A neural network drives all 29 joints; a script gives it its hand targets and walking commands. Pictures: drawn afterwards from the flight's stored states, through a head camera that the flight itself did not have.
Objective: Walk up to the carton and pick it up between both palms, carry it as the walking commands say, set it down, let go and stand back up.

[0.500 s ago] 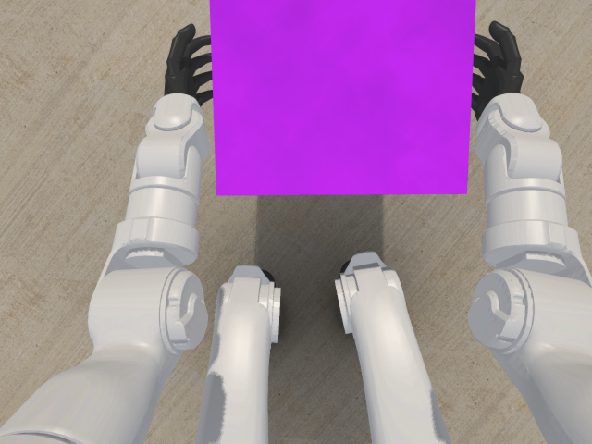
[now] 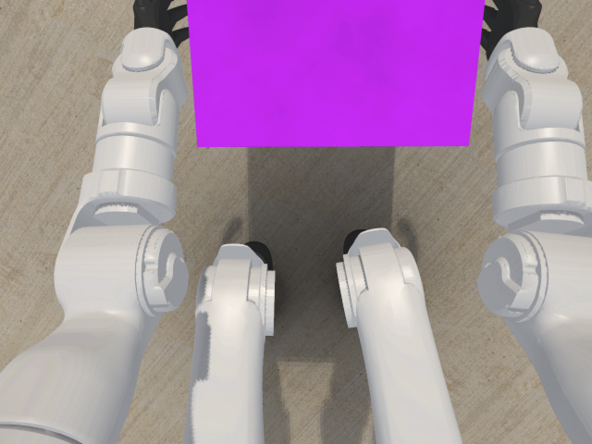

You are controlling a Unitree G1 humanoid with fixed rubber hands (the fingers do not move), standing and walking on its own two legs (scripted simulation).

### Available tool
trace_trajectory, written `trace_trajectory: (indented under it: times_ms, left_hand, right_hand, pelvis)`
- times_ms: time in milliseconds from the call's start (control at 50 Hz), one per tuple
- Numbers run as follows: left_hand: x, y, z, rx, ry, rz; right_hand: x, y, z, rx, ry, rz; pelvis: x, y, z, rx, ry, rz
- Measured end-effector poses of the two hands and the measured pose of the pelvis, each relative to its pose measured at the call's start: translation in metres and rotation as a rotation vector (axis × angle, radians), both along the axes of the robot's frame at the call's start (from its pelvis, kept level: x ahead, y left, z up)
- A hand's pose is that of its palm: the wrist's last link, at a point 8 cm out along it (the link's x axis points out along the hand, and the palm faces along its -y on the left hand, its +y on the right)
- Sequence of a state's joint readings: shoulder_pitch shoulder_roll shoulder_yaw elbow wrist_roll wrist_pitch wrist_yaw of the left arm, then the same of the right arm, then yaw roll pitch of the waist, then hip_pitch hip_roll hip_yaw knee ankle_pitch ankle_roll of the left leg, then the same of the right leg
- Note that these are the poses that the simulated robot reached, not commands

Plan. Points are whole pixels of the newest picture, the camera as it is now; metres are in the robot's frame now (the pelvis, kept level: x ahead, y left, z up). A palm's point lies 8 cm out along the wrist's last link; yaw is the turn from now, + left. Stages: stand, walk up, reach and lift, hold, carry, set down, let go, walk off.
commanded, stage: set down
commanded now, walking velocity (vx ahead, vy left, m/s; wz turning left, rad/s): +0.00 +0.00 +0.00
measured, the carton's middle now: (328, 21) +0.57 -0.07 -0.24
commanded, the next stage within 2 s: none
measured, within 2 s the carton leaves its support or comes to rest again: rests again in 0.82 s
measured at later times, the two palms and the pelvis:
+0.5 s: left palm (177, 37) +0.57 +0.11 -0.21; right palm (485, 31) +0.52 -0.25 -0.21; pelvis -0.01 +0.01 -0.05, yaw -1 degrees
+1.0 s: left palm (182, 40) +0.57 +0.11 -0.23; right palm (478, 38) +0.52 -0.25 -0.23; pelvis +0.00 +0.01 -0.06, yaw -1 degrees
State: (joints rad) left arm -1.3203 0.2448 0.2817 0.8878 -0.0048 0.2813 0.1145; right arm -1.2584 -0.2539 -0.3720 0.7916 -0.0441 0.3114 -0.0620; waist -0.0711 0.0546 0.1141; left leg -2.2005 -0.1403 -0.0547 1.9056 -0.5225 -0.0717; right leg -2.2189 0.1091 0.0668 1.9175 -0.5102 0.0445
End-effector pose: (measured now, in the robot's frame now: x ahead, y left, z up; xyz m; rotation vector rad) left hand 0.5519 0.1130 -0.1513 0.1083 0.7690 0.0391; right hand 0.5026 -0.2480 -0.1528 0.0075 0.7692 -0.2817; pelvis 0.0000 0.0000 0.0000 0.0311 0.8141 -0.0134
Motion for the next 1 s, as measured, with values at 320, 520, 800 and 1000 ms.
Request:
trace_trajectory:
  times_ms: [320,520,800,1000]
  left_hand:
    - [0.009,-0.003,-0.072,-0.036,-0.023,0.007]
    - [0.014,-0.002,-0.060,0.009,-0.003,-0.007]
    - [0.014,-0.003,-0.074,-0.037,-0.011,0.009]
    - [0.016,-0.003,-0.076,-0.036,0.002,-0.005]
  right_hand:
    - [0.008,-0.004,-0.070,-0.012,-0.012,0.001]
    - [0.019,-0.003,-0.057,0.006,0.001,0.016]
    - [0.013,-0.004,-0.072,-0.014,0.007,0.024]
    - [0.017,-0.004,-0.075,0.005,0.026,0.035]
  pelvis:
    - [-0.014,0.006,-0.035,-0.027,-0.208,0.008]
    - [-0.011,0.007,-0.051,-0.024,-0.220,0.005]
    - [-0.008,0.006,-0.053,-0.020,-0.197,0.009]
    - [0.003,0.008,-0.057,-0.028,-0.145,0.006]
